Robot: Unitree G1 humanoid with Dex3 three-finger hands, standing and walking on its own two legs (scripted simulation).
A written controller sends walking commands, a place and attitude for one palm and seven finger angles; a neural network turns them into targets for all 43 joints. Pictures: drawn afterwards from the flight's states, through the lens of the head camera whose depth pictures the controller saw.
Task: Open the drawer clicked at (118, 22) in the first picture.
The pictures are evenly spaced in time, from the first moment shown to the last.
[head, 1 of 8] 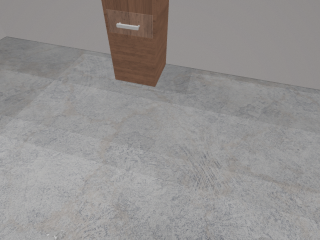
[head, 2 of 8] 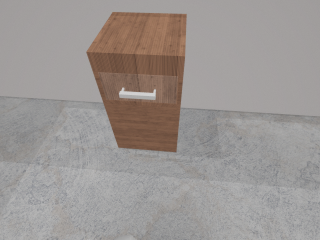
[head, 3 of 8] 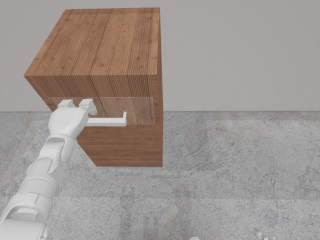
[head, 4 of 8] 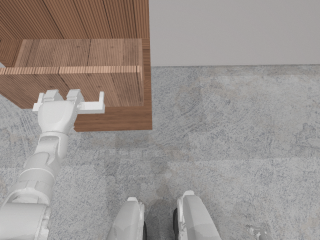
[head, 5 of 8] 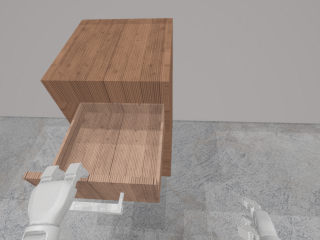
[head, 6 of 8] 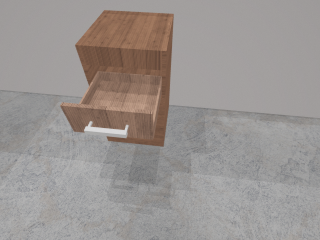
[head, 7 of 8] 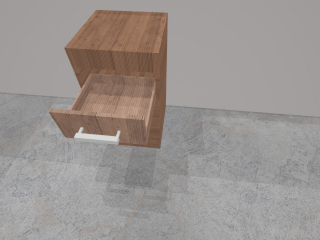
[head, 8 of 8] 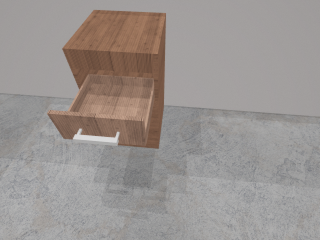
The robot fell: no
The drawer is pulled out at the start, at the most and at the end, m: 0.00 0.30 0.30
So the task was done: yes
